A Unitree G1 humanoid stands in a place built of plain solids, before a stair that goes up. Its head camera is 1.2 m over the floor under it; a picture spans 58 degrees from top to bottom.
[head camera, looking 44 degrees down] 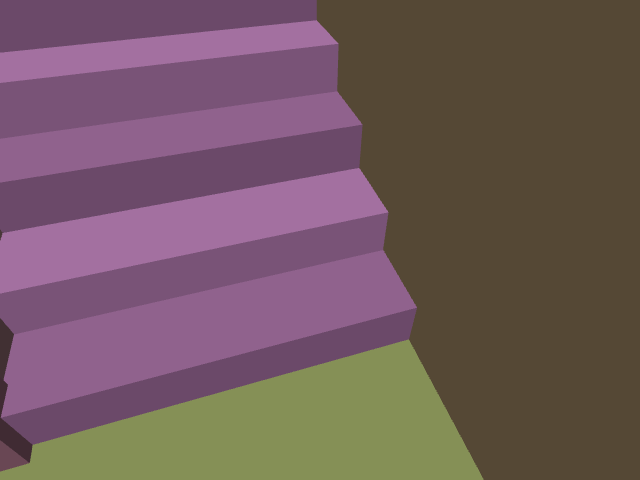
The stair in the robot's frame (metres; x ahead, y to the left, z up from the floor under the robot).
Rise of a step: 0.17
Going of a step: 0.25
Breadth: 1.12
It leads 17 degrees to the left of straight ahead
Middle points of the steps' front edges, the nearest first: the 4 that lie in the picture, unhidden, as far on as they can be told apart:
0.61 0.25 0.17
0.85 0.32 0.34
1.09 0.40 0.50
1.33 0.47 0.67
